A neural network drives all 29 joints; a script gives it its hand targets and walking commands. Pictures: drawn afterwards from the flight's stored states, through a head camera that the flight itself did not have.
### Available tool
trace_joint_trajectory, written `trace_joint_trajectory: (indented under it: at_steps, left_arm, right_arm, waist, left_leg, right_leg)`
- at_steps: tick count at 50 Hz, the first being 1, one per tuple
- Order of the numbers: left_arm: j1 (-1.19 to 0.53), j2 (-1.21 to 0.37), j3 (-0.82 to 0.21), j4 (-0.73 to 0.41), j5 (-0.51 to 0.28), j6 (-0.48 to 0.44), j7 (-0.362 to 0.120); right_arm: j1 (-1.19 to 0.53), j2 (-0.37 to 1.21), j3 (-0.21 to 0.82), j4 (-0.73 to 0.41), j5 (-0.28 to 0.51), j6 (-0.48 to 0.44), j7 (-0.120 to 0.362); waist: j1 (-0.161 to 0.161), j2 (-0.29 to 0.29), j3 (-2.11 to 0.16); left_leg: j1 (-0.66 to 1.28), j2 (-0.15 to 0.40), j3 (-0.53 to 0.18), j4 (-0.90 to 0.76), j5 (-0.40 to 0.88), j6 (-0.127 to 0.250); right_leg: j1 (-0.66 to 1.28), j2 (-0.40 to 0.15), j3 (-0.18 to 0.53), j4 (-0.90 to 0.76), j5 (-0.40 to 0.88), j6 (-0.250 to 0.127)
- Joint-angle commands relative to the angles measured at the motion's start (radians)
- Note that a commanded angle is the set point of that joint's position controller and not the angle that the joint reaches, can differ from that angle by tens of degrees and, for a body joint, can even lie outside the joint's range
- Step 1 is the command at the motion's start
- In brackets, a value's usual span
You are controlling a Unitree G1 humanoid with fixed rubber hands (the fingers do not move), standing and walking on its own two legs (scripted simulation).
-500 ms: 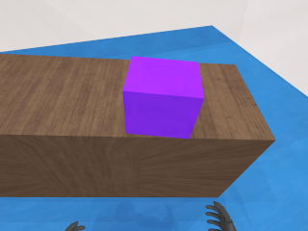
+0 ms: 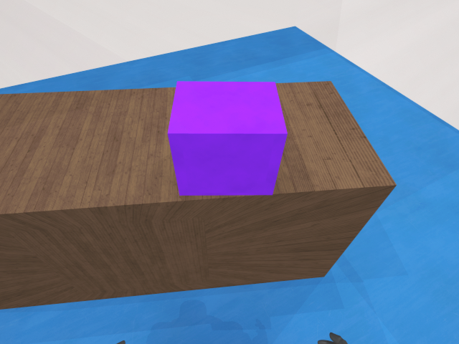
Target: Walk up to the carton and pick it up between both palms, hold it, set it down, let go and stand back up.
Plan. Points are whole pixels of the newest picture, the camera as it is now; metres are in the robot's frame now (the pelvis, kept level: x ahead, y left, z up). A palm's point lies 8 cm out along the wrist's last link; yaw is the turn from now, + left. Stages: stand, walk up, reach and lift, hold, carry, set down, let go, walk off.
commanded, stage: walk up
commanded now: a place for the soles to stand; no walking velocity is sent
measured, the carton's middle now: (226, 139) +0.55 +0.00 +0.01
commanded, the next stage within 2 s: none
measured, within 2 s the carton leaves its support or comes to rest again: neither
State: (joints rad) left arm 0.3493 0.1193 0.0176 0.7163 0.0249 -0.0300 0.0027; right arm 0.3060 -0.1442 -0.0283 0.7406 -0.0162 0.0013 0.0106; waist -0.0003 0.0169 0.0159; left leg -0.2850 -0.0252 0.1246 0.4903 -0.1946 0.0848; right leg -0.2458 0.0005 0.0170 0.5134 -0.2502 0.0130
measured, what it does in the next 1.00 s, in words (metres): walks ahead: left foot, then right foot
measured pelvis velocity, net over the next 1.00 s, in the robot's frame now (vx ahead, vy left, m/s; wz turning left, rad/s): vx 0.10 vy -0.02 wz -0.02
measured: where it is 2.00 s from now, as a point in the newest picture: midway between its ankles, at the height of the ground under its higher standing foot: outside the picture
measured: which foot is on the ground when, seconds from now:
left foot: down 0.00-0.34, up 0.36-0.60, down 0.62-1.00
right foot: down 0.00-0.62, up 0.64-0.92, down 0.94-1.00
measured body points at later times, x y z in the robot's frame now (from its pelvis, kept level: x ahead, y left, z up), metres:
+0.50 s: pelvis +0.07 -0.01 +0.00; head +0.08 -0.02 +0.45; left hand +0.09 +0.22 -0.12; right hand +0.16 -0.23 -0.13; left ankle +0.10 +0.10 -0.69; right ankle +0.05 -0.11 -0.74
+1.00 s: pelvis +0.10 -0.02 -0.01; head +0.11 -0.02 +0.44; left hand +0.24 +0.19 -0.12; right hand +0.22 -0.25 -0.12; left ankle +0.17 +0.11 -0.73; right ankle +0.11 -0.13 -0.74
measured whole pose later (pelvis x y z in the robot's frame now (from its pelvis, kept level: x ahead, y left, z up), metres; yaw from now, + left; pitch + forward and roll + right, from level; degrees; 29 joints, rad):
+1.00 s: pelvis +0.10 -0.02 -0.01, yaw -1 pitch -1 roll +0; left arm 0.21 0.14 0.02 0.68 0.03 0.01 0.02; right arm 0.23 -0.17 -0.04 0.67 -0.01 0.01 -0.01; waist -0.03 0.01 0.04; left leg -0.37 0.04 0.05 0.61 -0.23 -0.01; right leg -0.29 -0.02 -0.06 0.63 -0.31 -0.01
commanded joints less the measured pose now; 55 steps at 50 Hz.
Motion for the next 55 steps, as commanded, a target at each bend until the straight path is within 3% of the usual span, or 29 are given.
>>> trace_joint_trajectory:
  at_steps: [1, 4, 5, 7, 9, 11, 14, 15, 16, 17, 18, 21, 24, 26, 28, 30, 31, 32, 33, 34, 37, 40, 45, 46, 47, 48, 49, 52, 55]
  left_arm:
    - [0.028, 0.073, 0.014, -0.059, 0.0, -0.018, 0.008]
    - [0.019, 0.074, 0.012, -0.054, 0.0, -0.019, 0.012]
    - [0.101, 0.063, 0.028, -0.055, 0.023, -0.021, 0.001]
    - [0.067, 0.045, 0.026, -0.081, 0.034, -0.016, -0.006]
    - [0.034, 0.041, 0.023, -0.109, 0.036, -0.02, -0.012]
    - [0.063, 0.042, 0.028, -0.115, 0.038, -0.026, -0.017]
    - [0.181, 0.032, 0.041, -0.103, 0.035, -0.043, -0.014]
    - [0.236, 0.051, 0.052, -0.094, 0.04, -0.046, -0.005]
    - [0.297, 0.106, 0.069, -0.087, 0.044, -0.049, 0.012]
    - [0.232, 0.157, 0.082, -0.093, 0.029, -0.042, 0.033]
    - [0.201, 0.146, 0.08, -0.086, 0.024, -0.035, 0.05]
    - [0.152, 0.093, 0.058, -0.091, 0.023, -0.041, 0.047]
    - [0.083, 0.094, 0.057, -0.085, 0.011, -0.047, 0.031]
    - [0.081, 0.125, 0.068, -0.077, 0.008, -0.04, 0.02]
    - [0.08, 0.147, 0.069, -0.066, -0.002, -0.023, 0.012]
    - [0.103, 0.128, 0.053, -0.052, -0.017, -0.015, 0.0]
    - [0.131, 0.083, 0.031, -0.052, -0.018, -0.014, -0.007]
    - [0.163, 0.037, 0.013, -0.056, -0.006, 0.005, 0.004]
    - [0.105, 0.057, 0.024, -0.058, -0.001, 0.03, 0.017]
    - [0.046, 0.075, 0.027, -0.065, 0.012, 0.041, 0.022]
    - [0.033, 0.076, 0.025, -0.046, 0.009, 0.052, 0.021]
    - [-0.008, 0.065, 0.015, -0.052, 0.01, 0.051, 0.019]
    - [-0.034, 0.069, 0.016, -0.078, 0.01, 0.034, 0.017]
    - [-0.045, 0.087, 0.019, -0.092, 0.015, 0.026, 0.017]
    - [-0.041, 0.119, 0.027, -0.102, 0.024, 0.019, 0.018]
    - [-0.11, 0.177, 0.041, -0.117, 0.002, 0.015, 0.02]
    - [-0.173, 0.205, 0.053, -0.117, -0.029, 0.016, 0.016]
    - [-0.19, 0.136, 0.028, -0.122, -0.034, 0.014, 0.003]
    - [-0.175, 0.125, 0.028, -0.124, -0.033, 0.013, -0.008]
  right_arm:
    - [-0.023, -0.071, -0.019, -0.082, 0.001, -0.02, -0.003]
    - [-0.01, -0.072, -0.02, -0.077, 0.002, -0.02, -0.003]
    - [0.098, -0.079, -0.042, -0.082, -0.022, -0.027, 0.006]
    - [0.11, -0.112, -0.056, -0.094, -0.022, -0.023, 0.0]
    - [0.103, -0.127, -0.062, -0.101, -0.016, -0.021, -0.009]
    - [0.097, -0.129, -0.06, -0.098, -0.019, -0.018, -0.008]
    - [-0.005, -0.111, -0.045, -0.106, -0.01, -0.006, 0.009]
    - [-0.031, -0.088, -0.037, -0.114, -0.008, -0.004, 0.016]
    - [-0.048, -0.035, -0.017, -0.135, -0.013, -0.008, 0.026]
    - [-0.02, -0.022, -0.012, -0.156, -0.028, -0.015, 0.026]
    - [-0.012, -0.052, -0.021, -0.158, -0.042, -0.016, 0.028]
    - [0.006, -0.062, -0.02, -0.134, -0.042, -0.017, 0.017]
    - [0.005, -0.018, 0.001, -0.121, -0.033, -0.022, 0.009]
    - [-0.016, 0.012, 0.01, -0.127, -0.019, -0.029, 0.0]
    - [-0.008, 0.005, 0.002, -0.128, -0.023, -0.037, -0.015]
    - [0.056, -0.053, -0.017, -0.125, -0.034, -0.053, -0.034]
    - [0.108, -0.102, -0.033, -0.125, -0.048, -0.06, -0.041]
    - [0.138, -0.145, -0.05, -0.133, -0.034, -0.059, -0.044]
    - [0.067, -0.145, -0.062, -0.134, -0.001, -0.05, -0.05]
    - [0.034, -0.11, -0.054, -0.147, 0.005, -0.046, -0.058]
    - [-0.002, -0.084, -0.042, -0.152, -0.017, -0.04, -0.063]
    - [-0.049, -0.089, -0.043, -0.16, -0.017, -0.037, -0.054]
    - [-0.135, -0.129, -0.04, -0.175, -0.004, -0.016, -0.029]
    - [-0.118, -0.121, -0.034, -0.17, 0.004, -0.013, -0.018]
    - [-0.089, -0.092, -0.021, -0.172, 0.014, -0.012, -0.007]
    - [-0.069, -0.047, -0.005, -0.175, 0.024, -0.011, -0.004]
    - [-0.091, -0.05, -0.008, -0.176, 0.0, -0.006, -0.01]
    - [-0.07, -0.081, -0.006, -0.149, -0.015, -0.015, -0.006]
    - [-0.059, -0.097, -0.005, -0.143, -0.017, -0.029, -0.005]
  waist:
    - [0.009, -0.004, 0.01]
    - [0.002, -0.008, 0.01]
    - [-0.01, 0.006, -0.095]
    - [-0.023, 0.068, 0.024]
    - [-0.032, 0.072, 0.101]
    - [-0.016, 0.074, 0.089]
    - [0.07, 0.055, 0.062]
    - [0.098, 0.005, 0.073]
    - [0.118, -0.14, 0.081]
    - [0.076, -0.208, 0.14]
    - [0.062, -0.147, 0.167]
    - [0.031, -0.12, 0.113]
    - [0.006, -0.143, 0.017]
    - [0.015, -0.19, 0.0]
    - [0.007, -0.148, -0.013]
    - [-0.018, -0.055, -0.045]
    - [-0.025, 0.041, -0.107]
    - [-0.016, 0.111, -0.13]
    - [-0.022, 0.137, -0.088]
    - [-0.04, 0.137, -0.044]
    - [-0.011, 0.13, -0.053]
    - [-0.002, 0.125, -0.078]
    - [0.038, 0.114, -0.07]
    - [0.032, 0.083, -0.066]
    - [0.014, 0.003, -0.063]
    - [-0.031, -0.105, -0.036]
    - [-0.039, -0.121, 0.003]
    - [-0.034, -0.138, 0.033]
    - [-0.021, -0.139, -0.014]
  left_leg:
    - [0.038, 0.133, -0.192, -0.166, -0.184, -0.023]
    - [0.057, 0.135, -0.186, -0.162, -0.154, -0.022]
    - [0.124, 0.122, -0.206, -0.167, -0.453, -0.005]
    - [0.133, 0.234, -0.335, -0.26, -0.599, 0.049]
    - [0.096, 0.299, -0.388, -0.302, -0.576, 0.094]
    - [0.024, 0.291, -0.348, -0.312, -0.531, 0.097]
    - [-0.173, 0.177, -0.183, -0.212, -0.494, 0.034]
    - [-0.278, 0.117, -0.12, -0.096, -0.477, -0.01]
    - [-0.407, 0.013, -0.016, 0.169, -0.407, -0.069]
    - [-0.407, -0.025, -0.051, 0.339, -0.394, -0.074]
    - [-0.365, 0.03, -0.123, 0.414, -0.385, -0.07]
    - [-0.355, 0.046, -0.133, 0.441, -0.281, -0.106]
    - [-0.176, 0.04, -0.073, 0.309, -0.149, -0.117]
    - [-0.096, 0.011, -0.016, 0.2, -0.069, -0.106]
    - [0.015, -0.008, 0.019, 0.051, 0.103, -0.089]
    - [0.204, 0.072, -0.094, -0.05, 0.284, -0.069]
    - [0.317, 0.241, -0.278, -0.046, 0.369, -0.038]
    - [0.237, 0.419, -0.458, -0.102, 0.372, 0.058]
    - [0.17, 0.419, -0.488, -0.141, 0.269, 0.141]
    - [0.157, 0.394, -0.47, -0.154, 0.279, 0.148]
    - [0.131, 0.305, -0.342, -0.128, 0.34, 0.094]
    - [0.077, 0.256, -0.259, -0.099, 0.37, 0.079]
    - [-0.069, 0.205, -0.203, -0.029, 0.183, 0.038]
    - [-0.114, 0.198, -0.208, -0.025, 0.098, 0.005]
    - [-0.168, 0.164, -0.188, 0.01, -0.011, -0.035]
    - [-0.113, 0.068, -0.088, 0.064, -0.112, -0.075]
    - [0.022, 0.054, -0.084, 0.105, -0.133, -0.083]
    - [0.023, 0.065, -0.1, 0.052, -0.013, -0.086]
    - [0.019, 0.081, -0.114, 0.029, -0.006, -0.093]
  right_leg:
    - [-0.063, -0.061, 0.095, -0.098, -0.043, -0.029]
    - [-0.068, -0.063, 0.097, -0.1, -0.023, -0.026]
    - [-0.058, 0.002, 0.044, -0.03, -0.3, -0.05]
    - [-0.208, 0.037, -0.035, 0.096, -0.266, -0.051]
    - [-0.27, 0.003, -0.053, 0.157, -0.208, -0.046]
    - [-0.192, -0.012, -0.054, 0.174, -0.201, -0.056]
    - [0.102, 0.005, -0.071, 0.002, -0.101, -0.098]
    - [0.195, -0.033, 0.016, -0.067, -0.128, -0.127]
    - [0.255, -0.215, 0.315, -0.231, -0.341, -0.182]
    - [0.124, -0.373, 0.569, -0.354, -0.429, -0.25]
    - [0.063, -0.387, 0.532, -0.357, -0.337, -0.284]
    - [0.113, -0.292, 0.324, -0.317, -0.06, -0.231]
    - [0.073, -0.176, 0.088, -0.194, 0.338, -0.176]
    - [0.052, -0.145, 0.018, -0.111, 0.434, -0.16]
    - [0.011, -0.123, -0.004, -0.024, 0.393, -0.129]
    - [-0.098, -0.097, 0.003, 0.061, 0.245, -0.074]
    - [-0.183, -0.054, -0.017, 0.146, -0.01, -0.037]
    - [-0.131, -0.027, -0.023, 0.266, -0.356, -0.005]
    - [-0.144, -0.018, -0.02, 0.327, -0.422, 0.003]
    - [-0.193, -0.018, -0.004, 0.367, -0.429, 0.014]
    - [-0.181, -0.035, 0.005, 0.375, -0.361, 0.033]
    - [-0.122, -0.024, -0.038, 0.324, -0.274, 0.043]
    - [0.05, -0.012, -0.105, 0.011, 0.022, 0.009]
    - [0.082, -0.04, -0.051, -0.031, 0.058, -0.01]
    - [0.1, -0.127, 0.071, -0.06, 0.032, -0.04]
    - [-0.024, -0.22, 0.191, -0.161, -0.073, -0.08]
    - [-0.187, -0.238, 0.183, -0.201, -0.13, -0.116]
    - [-0.16, -0.161, 0.09, -0.184, -0.103, -0.082]
    - [-0.094, -0.147, 0.066, -0.158, -0.079, -0.077]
